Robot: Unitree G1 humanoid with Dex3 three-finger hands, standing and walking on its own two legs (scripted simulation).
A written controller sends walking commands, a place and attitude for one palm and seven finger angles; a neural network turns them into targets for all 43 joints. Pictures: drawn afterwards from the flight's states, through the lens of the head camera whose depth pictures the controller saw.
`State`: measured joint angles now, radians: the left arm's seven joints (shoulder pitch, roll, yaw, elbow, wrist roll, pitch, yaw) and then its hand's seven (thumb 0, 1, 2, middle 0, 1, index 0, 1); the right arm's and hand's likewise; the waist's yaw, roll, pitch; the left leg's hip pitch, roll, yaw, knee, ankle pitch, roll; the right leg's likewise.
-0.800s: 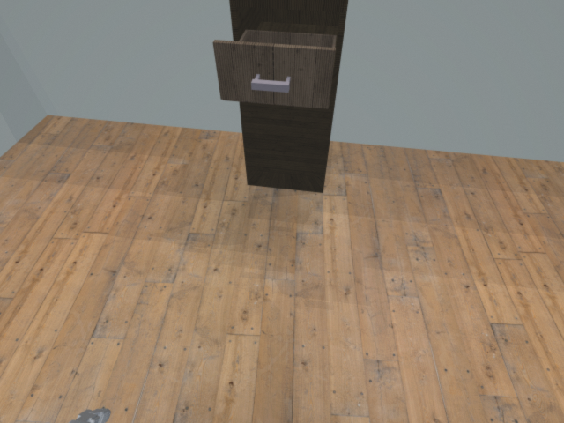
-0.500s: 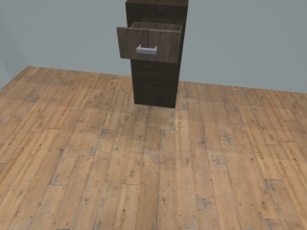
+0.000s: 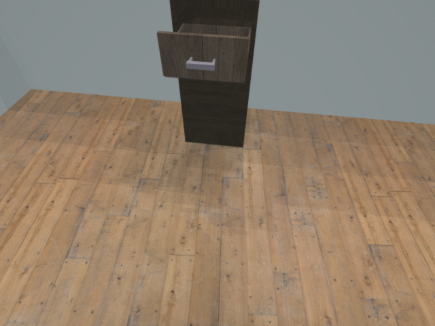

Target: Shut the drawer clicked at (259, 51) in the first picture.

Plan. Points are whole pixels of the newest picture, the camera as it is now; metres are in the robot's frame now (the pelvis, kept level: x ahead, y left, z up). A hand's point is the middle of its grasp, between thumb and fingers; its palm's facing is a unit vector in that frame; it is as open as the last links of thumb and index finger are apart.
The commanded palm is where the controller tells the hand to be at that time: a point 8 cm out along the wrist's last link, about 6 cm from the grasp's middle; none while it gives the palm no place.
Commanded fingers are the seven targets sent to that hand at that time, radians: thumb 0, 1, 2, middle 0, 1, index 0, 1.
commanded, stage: stand and wait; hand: left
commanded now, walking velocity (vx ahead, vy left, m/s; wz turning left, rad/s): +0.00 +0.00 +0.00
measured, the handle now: (201, 62) +1.03 +0.12 -0.02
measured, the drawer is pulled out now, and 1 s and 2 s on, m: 0.30 0.30 0.30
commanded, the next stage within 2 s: look at it before walking up in 0.02 s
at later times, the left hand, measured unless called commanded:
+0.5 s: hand out of the picture +0.08 +0.24 -0.15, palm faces -0.03 -0.94 -0.33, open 7.4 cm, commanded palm none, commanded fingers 0.00 0.90 0.90 -0.20 -0.30 -0.20 -0.30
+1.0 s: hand out of the picture +0.04 +0.21 -0.18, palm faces +0.01 -0.98 -0.21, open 7.4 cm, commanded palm none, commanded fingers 0.00 0.90 0.90 -0.20 -0.30 -0.20 -0.30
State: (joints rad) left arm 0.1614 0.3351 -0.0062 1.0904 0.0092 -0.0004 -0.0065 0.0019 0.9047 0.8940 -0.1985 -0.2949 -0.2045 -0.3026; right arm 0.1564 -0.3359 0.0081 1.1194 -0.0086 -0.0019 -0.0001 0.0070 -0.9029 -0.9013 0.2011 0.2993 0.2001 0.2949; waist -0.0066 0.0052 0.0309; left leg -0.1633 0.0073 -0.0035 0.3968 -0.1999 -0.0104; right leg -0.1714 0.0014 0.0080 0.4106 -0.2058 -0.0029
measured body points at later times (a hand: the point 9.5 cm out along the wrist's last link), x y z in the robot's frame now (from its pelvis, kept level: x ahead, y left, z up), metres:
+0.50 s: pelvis +0.01 +0.00 +0.00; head +0.00 +0.00 +0.45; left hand +0.08 +0.29 -0.13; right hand +0.08 -0.30 -0.13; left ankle +0.01 +0.13 -0.74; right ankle +0.01 -0.12 -0.74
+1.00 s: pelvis +0.04 +0.01 -0.01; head +0.03 +0.02 +0.44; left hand +0.04 +0.26 -0.17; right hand +0.05 -0.25 -0.16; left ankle +0.01 +0.13 -0.74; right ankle +0.01 -0.12 -0.74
